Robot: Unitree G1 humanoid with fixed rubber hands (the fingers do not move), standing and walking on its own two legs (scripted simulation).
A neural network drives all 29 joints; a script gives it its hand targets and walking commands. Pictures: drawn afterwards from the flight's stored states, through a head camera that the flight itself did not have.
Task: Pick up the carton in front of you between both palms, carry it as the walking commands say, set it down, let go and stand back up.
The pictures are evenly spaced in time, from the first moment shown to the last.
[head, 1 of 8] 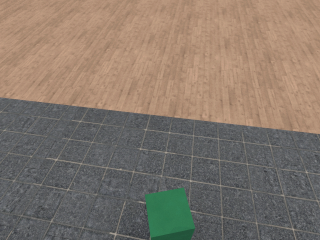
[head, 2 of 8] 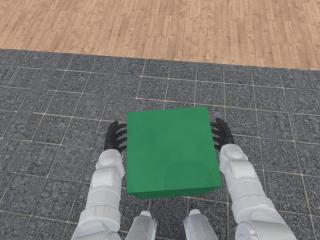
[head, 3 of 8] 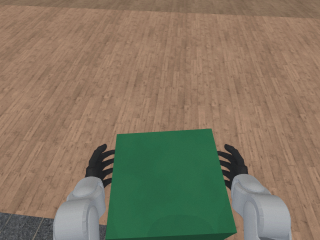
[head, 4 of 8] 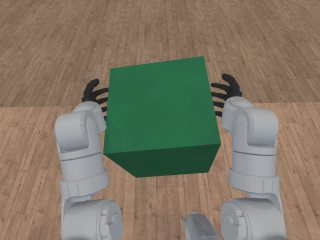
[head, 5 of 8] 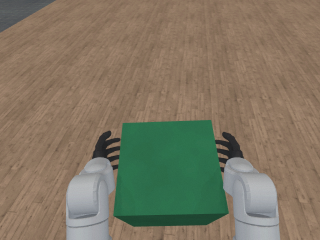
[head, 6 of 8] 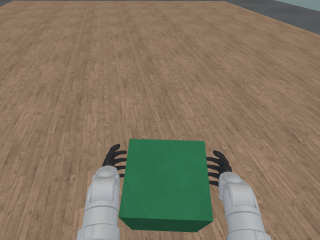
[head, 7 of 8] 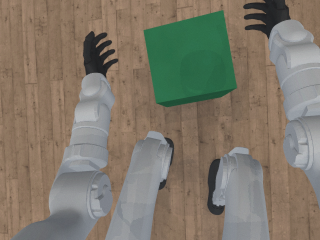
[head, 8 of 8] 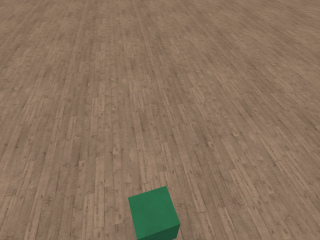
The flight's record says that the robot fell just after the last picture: no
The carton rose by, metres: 0.95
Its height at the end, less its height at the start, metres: +0.24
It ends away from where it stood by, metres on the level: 6.16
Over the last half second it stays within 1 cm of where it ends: yes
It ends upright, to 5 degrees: yes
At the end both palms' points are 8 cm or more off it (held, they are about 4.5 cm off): yes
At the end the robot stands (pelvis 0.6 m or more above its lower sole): yes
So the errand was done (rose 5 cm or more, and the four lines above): yes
